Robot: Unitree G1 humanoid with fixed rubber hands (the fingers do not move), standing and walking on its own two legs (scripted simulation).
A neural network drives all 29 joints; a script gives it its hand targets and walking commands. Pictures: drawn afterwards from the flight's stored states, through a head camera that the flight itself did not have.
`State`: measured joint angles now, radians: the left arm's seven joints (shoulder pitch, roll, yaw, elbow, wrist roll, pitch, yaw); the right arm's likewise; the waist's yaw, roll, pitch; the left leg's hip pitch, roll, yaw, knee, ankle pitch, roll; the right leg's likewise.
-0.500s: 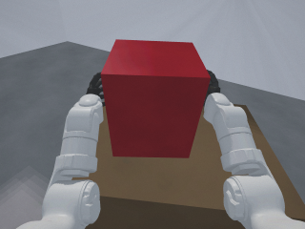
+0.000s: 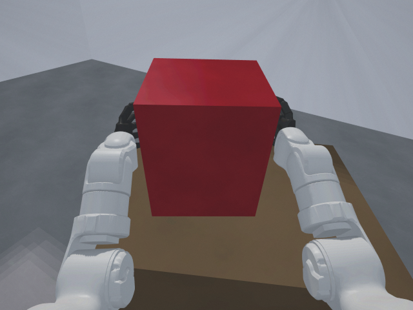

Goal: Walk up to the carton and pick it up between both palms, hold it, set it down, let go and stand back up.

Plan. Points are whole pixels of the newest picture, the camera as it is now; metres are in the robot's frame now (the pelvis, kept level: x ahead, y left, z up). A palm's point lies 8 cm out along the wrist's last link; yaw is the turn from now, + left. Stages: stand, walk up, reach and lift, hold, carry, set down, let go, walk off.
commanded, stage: hold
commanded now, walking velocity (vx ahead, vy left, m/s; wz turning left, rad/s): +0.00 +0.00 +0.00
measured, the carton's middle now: (204, 137) +0.40 +0.02 +0.21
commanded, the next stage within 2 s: none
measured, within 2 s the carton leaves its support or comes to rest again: neither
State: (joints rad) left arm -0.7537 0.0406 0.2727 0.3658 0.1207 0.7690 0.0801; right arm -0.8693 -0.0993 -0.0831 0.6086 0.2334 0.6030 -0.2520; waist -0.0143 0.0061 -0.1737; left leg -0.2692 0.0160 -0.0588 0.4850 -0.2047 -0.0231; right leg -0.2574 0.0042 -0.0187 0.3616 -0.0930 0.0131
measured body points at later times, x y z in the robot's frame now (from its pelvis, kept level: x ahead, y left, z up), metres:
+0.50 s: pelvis +0.00 +0.00 +0.00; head -0.07 +0.01 +0.44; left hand +0.38 +0.17 +0.23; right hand +0.40 -0.13 +0.24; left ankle +0.03 +0.12 -0.74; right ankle +0.06 -0.13 -0.74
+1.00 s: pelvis +0.00 +0.00 +0.00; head -0.08 +0.01 +0.44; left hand +0.38 +0.17 +0.23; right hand +0.39 -0.13 +0.24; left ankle +0.03 +0.12 -0.74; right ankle +0.06 -0.13 -0.74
